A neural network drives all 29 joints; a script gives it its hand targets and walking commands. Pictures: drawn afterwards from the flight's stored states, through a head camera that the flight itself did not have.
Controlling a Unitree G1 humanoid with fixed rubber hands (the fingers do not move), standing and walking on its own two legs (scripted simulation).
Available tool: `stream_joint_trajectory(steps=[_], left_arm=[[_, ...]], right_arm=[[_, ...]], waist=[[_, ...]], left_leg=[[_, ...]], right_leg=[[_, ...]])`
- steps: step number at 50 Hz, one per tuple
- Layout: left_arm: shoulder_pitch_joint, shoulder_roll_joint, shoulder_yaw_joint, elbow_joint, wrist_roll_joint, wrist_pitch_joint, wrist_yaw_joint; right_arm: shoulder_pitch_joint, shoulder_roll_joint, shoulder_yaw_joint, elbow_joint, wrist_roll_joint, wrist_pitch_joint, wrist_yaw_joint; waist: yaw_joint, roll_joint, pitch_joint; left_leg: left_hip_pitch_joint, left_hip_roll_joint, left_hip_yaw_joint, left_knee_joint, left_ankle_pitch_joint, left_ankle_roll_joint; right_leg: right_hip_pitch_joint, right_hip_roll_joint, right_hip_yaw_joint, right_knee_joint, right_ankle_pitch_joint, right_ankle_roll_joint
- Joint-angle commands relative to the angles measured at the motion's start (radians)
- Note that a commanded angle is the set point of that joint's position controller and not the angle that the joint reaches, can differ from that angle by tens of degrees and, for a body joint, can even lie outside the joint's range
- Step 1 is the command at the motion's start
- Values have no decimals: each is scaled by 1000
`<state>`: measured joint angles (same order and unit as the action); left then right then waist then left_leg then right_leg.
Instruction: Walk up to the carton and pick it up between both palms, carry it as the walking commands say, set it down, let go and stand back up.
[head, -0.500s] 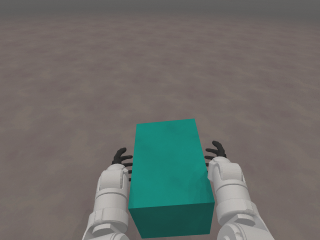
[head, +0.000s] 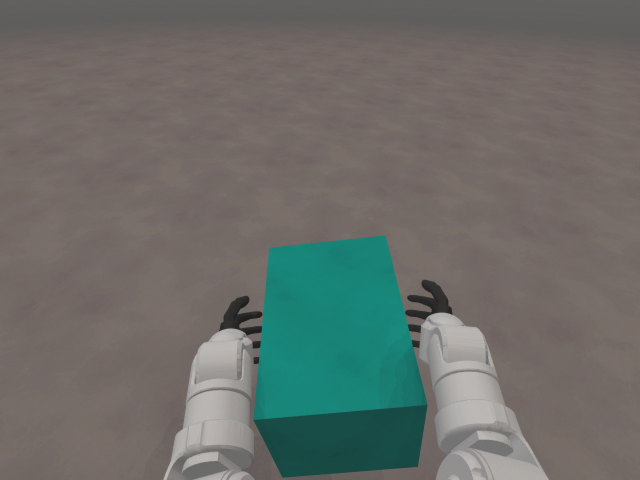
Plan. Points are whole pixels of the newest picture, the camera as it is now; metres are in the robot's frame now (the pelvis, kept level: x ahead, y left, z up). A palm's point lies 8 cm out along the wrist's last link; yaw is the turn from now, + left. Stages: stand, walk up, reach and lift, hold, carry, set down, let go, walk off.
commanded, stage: hold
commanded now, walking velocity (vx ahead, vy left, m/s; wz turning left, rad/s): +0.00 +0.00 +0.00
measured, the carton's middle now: (337, 348) +0.35 +0.00 -0.02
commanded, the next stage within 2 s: carry in 0.12 s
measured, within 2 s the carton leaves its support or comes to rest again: neither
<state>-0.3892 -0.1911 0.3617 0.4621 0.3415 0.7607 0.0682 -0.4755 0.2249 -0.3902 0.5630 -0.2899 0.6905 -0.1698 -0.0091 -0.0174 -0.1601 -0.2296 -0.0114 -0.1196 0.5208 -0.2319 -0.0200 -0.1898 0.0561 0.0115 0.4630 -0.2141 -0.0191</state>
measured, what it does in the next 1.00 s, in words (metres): steps on the spot: left foot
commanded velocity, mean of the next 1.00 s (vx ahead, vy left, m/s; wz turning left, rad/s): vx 0.00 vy -0.18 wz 0.00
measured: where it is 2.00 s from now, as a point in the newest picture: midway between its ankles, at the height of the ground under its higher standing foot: outside the picture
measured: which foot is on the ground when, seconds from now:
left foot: down 0.00-0.36, up 0.38-0.70, down 0.72-1.00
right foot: down 0.00-0.74, up 0.76-1.00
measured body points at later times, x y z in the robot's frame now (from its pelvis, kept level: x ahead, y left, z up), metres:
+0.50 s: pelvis +0.02 -0.04 +0.00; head +0.00 -0.05 +0.45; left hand +0.34 +0.09 +0.10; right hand +0.35 -0.19 +0.11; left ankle +0.02 +0.10 -0.71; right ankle +0.01 -0.11 -0.74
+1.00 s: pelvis +0.04 -0.07 -0.01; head +0.05 -0.05 +0.44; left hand +0.35 +0.05 +0.08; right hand +0.35 -0.23 +0.11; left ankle +0.03 +0.08 -0.74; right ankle +0.02 -0.21 -0.72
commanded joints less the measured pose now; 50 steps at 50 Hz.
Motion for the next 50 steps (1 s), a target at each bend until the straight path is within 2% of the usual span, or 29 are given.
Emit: stream_joint_trajectory(steps=[1,2,3,5,6,8,10,11,12,14,16,17,18,20,23,27,30,32,33,34,36,37,38,39,40,42,44,49,50], left_arm=[[-566,-970,-489,-12,-251,-24,-354],[-570,-973,-503,-32,-259,-33,-353],[-538,-972,-510,-39,-260,-32,-352],[-547,-978,-512,-52,-265,-31,-351],[-658,-985,-603,-60,-336,-55,-340],[-655,-979,-659,-147,-372,-44,-323],[-693,-1017,-713,-201,-420,-16,-307],[-715,-1032,-747,-250,-449,3,-295],[-709,-1035,-774,-320,-469,18,-279],[-674,-1056,-829,-421,-516,69,-261],[-653,-1058,-878,-528,-555,124,-240],[-595,-1043,-880,-548,-555,154,-229],[-566,-1025,-883,-583,-562,184,-217],[-474,-981,-865,-652,-558,244,-181],[-376,-973,-822,-729,-566,321,-134],[-347,-968,-826,-823,-598,405,-90],[-300,-932,-793,-827,-586,458,-64],[-337,-934,-804,-875,-597,477,-57],[-340,-936,-808,-880,-600,488,-48],[-337,-954,-811,-855,-602,498,-47],[-331,-969,-817,-854,-606,505,-39],[-346,-971,-820,-852,-601,510,-38],[-360,-988,-824,-841,-597,513,-37],[-362,-986,-826,-846,-595,516,-37],[-370,-999,-831,-861,-605,510,-39],[-431,-1034,-858,-917,-631,493,-41],[-423,-1060,-859,-903,-632,489,-40],[-369,-1012,-819,-825,-600,507,-24],[-359,-999,-801,-828,-591,503,-25]], right_arm=[[-421,962,433,7,192,33,435],[-376,964,437,31,184,37,435],[-397,963,465,-12,196,37,435],[-383,960,459,-18,198,37,432],[-386,957,512,-14,216,20,441],[-433,954,580,-113,258,28,427],[-469,969,613,-202,296,43,406],[-441,973,626,-232,306,63,389],[-461,995,666,-296,341,83,379],[-440,1032,740,-386,398,138,361],[-380,1052,776,-446,432,197,331],[-361,1046,799,-493,443,225,318],[-336,1046,811,-524,460,250,304],[-248,1048,848,-564,498,319,277],[-255,1053,886,-692,545,408,233],[-158,1010,849,-785,542,494,181],[-141,971,820,-815,536,541,152],[-138,983,811,-840,541,559,151],[-106,988,797,-816,540,571,153],[-124,983,784,-829,534,574,147],[-116,975,774,-847,537,577,147],[-134,987,770,-841,545,578,152],[-149,994,767,-849,534,575,147],[-118,990,761,-836,526,577,150],[-106,1004,770,-840,519,576,149],[-153,1038,786,-877,547,564,163],[-180,1033,776,-902,550,555,165],[-107,980,736,-823,515,568,162],[-137,980,743,-844,522,563,160]], waist=[[19,71,-108],[0,37,-97],[14,23,-102],[9,37,-102],[-8,62,-59],[-7,79,22],[-9,169,28],[-16,188,-4],[-8,199,-22],[3,157,-87],[10,132,-119],[3,-12,-128],[-1,-69,-183],[10,-149,-181],[17,-128,-145],[18,-129,-188],[17,-152,-170],[3,-134,-210],[-2,-85,-228],[-18,-73,-229],[-19,181,-258],[-14,281,-227],[-5,214,-210],[-8,230,-198],[-8,186,-193],[-10,212,-224],[-12,214,-182],[-2,338,-203],[0,283,-239]], left_leg=[[195,-76,56,-163,137,8],[210,-70,48,-164,148,13],[219,-72,44,-163,158,15],[225,-71,51,-154,153,11],[-28,131,-34,-88,20,25],[-128,155,-93,-168,-247,32],[-158,208,-168,-253,-420,61],[-198,254,-229,-310,-462,88],[-194,276,-224,-285,-412,104],[-146,260,-177,-179,-244,99],[-132,180,-74,-13,-20,62],[-171,128,-12,118,51,35],[-210,67,69,252,111,13],[-333,27,153,303,-249,-13],[-384,30,204,379,-244,-21],[-340,35,222,323,-205,-6],[-313,37,230,249,-179,0],[-205,32,235,120,-54,3],[-117,63,219,-5,66,5],[2,128,143,-58,251,23],[250,360,-137,-45,708,113],[237,482,-275,-68,746,188],[183,514,-268,-80,678,229],[183,502,-247,-89,640,231],[196,475,-203,-84,658,218],[204,416,-97,-49,790,182],[104,386,-72,-79,713,149],[93,305,43,3,608,84],[103,292,50,55,600,63]], right_leg=[[105,4,87,-130,79,7],[86,9,81,-132,74,8],[98,12,80,-129,95,13],[84,13,81,-123,85,12],[-79,-143,105,12,-38,-24],[-168,-95,97,12,-219,-25],[-217,-68,70,78,-250,-5],[-160,-38,29,208,-209,6],[-163,-57,34,242,-171,4],[-157,-64,29,123,-144,-4],[-104,-81,54,-43,-107,-20],[-69,-149,161,-92,18,-38],[10,-217,239,-65,226,-79],[104,-303,273,-58,487,-136],[131,-262,184,-12,688,-119],[126,-254,167,41,822,-136],[102,-248,185,34,768,-113],[73,-200,103,88,708,-103],[50,-177,64,133,614,-90],[-40,-138,30,213,556,-37],[-331,-70,2,338,-14,31],[-433,-37,-13,485,-343,45],[-422,-74,23,515,-352,51],[-450,-71,15,492,-327,45],[-461,-93,35,478,-312,42],[-420,-67,-20,425,-276,32],[-357,-41,-56,386,-262,31],[-197,1,-138,28,-120,17],[-129,-12,-127,-53,-41,7]])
